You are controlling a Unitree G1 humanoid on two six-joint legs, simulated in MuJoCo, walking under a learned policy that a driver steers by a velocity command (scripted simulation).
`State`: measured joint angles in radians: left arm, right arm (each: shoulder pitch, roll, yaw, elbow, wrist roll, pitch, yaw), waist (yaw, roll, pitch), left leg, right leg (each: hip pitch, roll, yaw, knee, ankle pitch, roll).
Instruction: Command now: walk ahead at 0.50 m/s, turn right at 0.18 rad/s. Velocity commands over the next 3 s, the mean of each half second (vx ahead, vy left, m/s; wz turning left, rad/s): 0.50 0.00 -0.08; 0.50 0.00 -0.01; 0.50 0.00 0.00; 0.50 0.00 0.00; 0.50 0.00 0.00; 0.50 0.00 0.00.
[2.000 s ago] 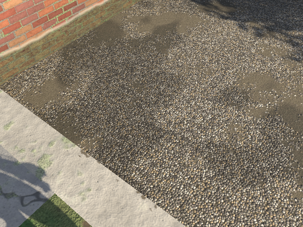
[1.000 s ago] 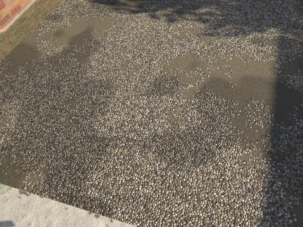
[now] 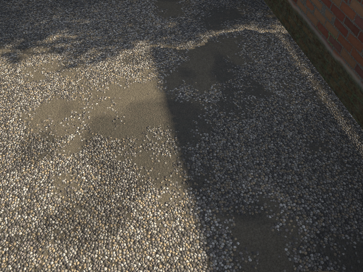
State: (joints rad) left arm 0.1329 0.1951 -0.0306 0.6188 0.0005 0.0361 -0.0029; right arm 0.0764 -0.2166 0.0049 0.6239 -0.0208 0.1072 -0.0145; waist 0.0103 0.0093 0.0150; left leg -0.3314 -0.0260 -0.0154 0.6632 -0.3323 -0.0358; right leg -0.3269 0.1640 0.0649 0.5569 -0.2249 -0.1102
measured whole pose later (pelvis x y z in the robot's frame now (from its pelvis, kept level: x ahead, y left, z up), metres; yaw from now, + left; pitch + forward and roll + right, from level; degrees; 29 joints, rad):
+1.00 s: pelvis +0.05 +0.02 +0.00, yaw +0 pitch -3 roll +0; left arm 0.08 0.17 -0.05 0.62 0.01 0.07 0.01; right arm 0.13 -0.17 0.04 0.63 -0.03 0.06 -0.02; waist 0.02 0.01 0.01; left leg -0.17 -0.06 0.00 0.62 -0.41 0.05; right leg -0.23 0.13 0.06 0.64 -0.35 -0.09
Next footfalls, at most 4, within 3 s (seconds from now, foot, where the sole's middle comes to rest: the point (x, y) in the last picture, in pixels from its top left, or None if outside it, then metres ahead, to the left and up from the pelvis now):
0.02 left None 0.04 0.10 -0.76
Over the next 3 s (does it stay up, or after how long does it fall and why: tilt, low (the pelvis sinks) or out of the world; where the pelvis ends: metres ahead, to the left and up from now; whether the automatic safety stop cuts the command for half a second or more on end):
stays up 0.05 0.01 0.00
